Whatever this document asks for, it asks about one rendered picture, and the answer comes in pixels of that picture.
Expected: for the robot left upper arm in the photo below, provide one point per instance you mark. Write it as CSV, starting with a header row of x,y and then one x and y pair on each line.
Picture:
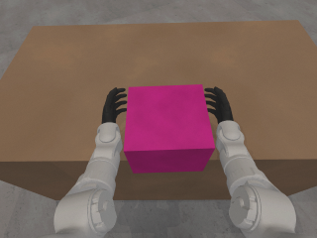
x,y
86,214

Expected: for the carton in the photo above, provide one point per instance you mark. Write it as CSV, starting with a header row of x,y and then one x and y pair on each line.
x,y
167,129

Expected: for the robot left hand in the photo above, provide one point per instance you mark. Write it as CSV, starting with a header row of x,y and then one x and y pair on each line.
x,y
109,113

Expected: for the robot right upper arm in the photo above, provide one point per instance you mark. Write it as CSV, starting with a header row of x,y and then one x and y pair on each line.
x,y
263,213

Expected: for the robot right forearm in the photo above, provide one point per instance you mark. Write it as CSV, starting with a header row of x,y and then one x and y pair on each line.
x,y
237,163

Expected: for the robot right hand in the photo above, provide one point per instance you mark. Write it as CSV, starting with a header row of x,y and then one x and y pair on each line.
x,y
222,111

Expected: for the robot left forearm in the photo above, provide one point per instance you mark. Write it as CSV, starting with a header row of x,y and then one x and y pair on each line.
x,y
104,163

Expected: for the pedestal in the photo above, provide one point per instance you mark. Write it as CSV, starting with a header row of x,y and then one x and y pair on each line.
x,y
53,93

